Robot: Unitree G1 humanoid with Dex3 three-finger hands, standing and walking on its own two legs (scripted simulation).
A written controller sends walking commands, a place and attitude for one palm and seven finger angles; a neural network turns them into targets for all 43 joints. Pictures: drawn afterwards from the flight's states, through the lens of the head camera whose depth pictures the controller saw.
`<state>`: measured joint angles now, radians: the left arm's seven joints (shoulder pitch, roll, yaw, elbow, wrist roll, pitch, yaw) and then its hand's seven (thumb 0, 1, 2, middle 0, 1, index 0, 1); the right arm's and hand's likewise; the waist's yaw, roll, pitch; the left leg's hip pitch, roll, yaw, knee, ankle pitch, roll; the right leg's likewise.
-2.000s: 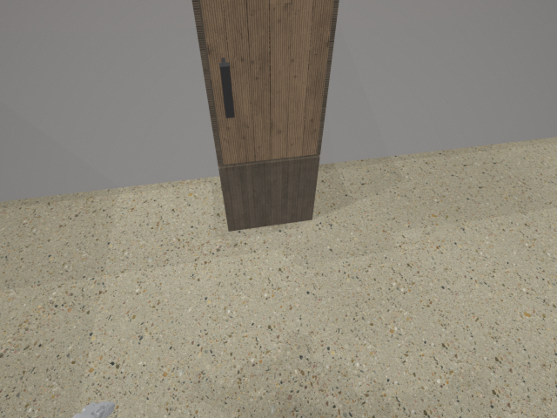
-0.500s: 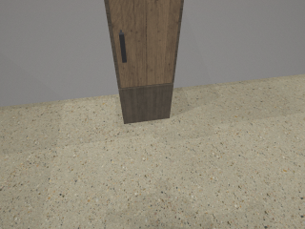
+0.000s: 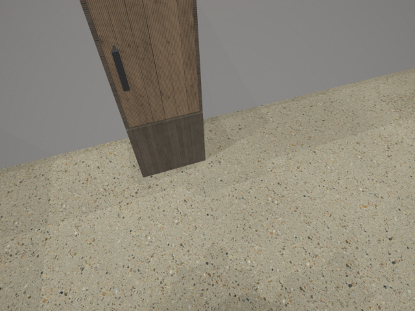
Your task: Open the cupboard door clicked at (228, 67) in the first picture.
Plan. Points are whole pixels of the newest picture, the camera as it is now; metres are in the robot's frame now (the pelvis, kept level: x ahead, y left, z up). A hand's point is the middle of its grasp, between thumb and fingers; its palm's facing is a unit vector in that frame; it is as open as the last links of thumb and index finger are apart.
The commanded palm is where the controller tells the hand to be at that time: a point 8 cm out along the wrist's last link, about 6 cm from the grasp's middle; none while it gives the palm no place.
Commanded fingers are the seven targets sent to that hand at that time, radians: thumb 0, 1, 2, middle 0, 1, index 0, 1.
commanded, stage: walk to a spot facing it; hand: left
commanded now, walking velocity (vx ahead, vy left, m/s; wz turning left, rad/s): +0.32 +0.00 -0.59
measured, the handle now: (120, 68) +0.95 +0.44 -0.01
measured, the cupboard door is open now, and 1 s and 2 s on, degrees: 0 0 0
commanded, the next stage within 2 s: none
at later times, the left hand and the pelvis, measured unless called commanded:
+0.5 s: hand (106, 302) +0.17 +0.27 -0.17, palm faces -0.15 -0.97 -0.19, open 7.4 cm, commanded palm none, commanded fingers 0.00 0.90 0.90 -0.20 -0.30 -0.20 -0.30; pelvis +0.17 +0.06 +0.01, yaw -17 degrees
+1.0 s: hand (191, 186) +0.49 +0.11 -0.15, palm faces -0.60 -0.76 -0.23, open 7.4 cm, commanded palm none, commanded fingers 0.00 0.90 0.90 -0.20 -0.30 -0.20 -0.30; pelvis +0.25 +0.05 +0.00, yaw -36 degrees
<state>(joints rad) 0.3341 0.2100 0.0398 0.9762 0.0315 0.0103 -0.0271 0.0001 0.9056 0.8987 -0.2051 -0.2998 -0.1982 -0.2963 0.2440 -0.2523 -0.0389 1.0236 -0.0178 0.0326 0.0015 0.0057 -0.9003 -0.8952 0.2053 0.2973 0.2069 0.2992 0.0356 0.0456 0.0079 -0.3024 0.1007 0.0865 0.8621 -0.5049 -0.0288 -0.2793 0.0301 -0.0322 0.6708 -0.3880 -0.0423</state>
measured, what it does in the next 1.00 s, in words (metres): walks ahead, turning right: left foot, then right foot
